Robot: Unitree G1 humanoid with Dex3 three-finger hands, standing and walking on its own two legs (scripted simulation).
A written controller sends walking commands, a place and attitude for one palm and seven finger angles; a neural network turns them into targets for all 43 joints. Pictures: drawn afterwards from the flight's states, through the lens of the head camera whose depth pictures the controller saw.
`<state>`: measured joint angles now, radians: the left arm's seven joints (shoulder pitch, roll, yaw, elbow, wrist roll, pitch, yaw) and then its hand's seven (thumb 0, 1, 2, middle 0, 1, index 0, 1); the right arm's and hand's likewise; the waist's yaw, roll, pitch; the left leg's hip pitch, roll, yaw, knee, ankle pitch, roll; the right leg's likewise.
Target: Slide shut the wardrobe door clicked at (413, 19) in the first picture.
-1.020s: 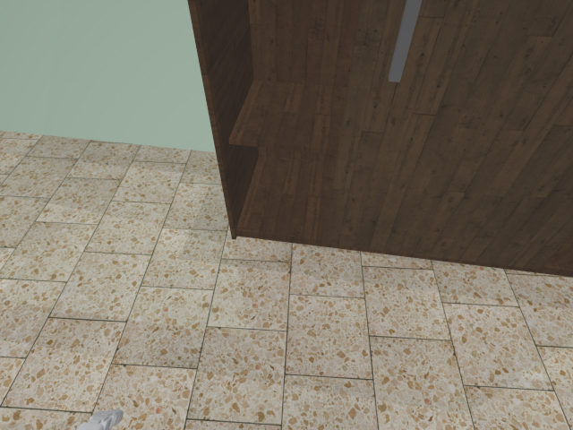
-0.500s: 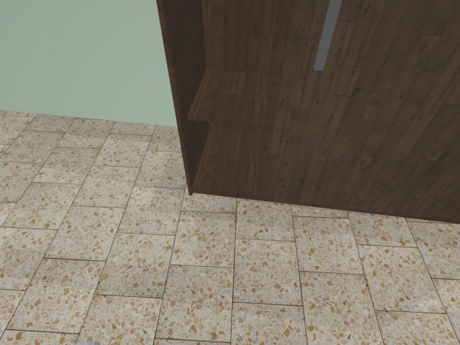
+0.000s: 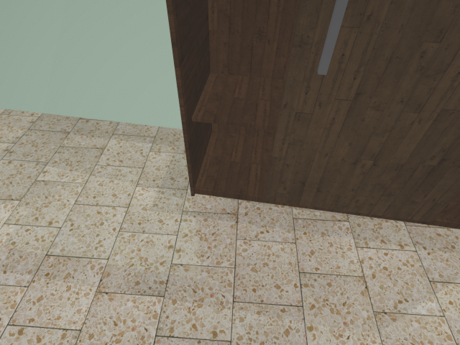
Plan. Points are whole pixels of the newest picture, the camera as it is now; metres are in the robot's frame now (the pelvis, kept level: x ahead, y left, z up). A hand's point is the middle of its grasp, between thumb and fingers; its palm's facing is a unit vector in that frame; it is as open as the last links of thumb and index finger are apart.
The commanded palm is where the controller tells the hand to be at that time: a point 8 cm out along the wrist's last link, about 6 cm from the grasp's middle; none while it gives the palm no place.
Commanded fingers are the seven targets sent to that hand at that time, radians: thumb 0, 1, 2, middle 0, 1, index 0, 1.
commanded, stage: look at it before walking up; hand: right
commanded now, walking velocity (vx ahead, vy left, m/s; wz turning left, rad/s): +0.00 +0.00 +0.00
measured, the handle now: (333, 23) +0.92 -0.24 +0.19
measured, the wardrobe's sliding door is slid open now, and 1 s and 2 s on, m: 0.39 0.39 0.39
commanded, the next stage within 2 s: take the last steps up to it in 0.42 s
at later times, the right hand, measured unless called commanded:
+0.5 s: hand out of the picture +0.07 -0.24 -0.16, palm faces -0.03 +0.95 -0.32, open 7.4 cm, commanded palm none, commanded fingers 0.00 -0.90 -0.90 0.20 0.30 0.20 0.30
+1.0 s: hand out of the picture +0.06 -0.22 -0.19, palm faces +0.05 +0.99 -0.14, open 7.4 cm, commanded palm none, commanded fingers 0.00 -0.90 -0.90 0.20 0.30 0.20 0.30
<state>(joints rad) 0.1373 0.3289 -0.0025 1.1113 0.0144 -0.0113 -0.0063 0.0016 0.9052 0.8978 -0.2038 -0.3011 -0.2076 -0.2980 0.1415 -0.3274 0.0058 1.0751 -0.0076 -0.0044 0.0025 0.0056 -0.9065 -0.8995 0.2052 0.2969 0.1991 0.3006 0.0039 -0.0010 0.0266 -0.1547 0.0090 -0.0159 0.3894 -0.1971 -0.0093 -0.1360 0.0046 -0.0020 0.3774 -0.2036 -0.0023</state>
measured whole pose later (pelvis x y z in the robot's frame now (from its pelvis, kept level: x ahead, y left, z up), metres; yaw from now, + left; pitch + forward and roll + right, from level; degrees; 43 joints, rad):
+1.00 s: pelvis +0.08 -0.05 +0.00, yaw -3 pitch -1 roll +1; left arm 0.44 0.12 0.00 1.12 0.02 -0.06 0.01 0.00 0.91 0.90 -0.20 -0.30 -0.21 -0.30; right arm 0.32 -0.19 -0.03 1.10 -0.02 0.01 0.01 0.01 -0.91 -0.90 0.20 0.30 0.20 0.30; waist 0.02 0.04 0.02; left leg -0.45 0.07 0.06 1.05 -0.37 0.00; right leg -0.08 0.03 -0.07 0.40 -0.31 -0.07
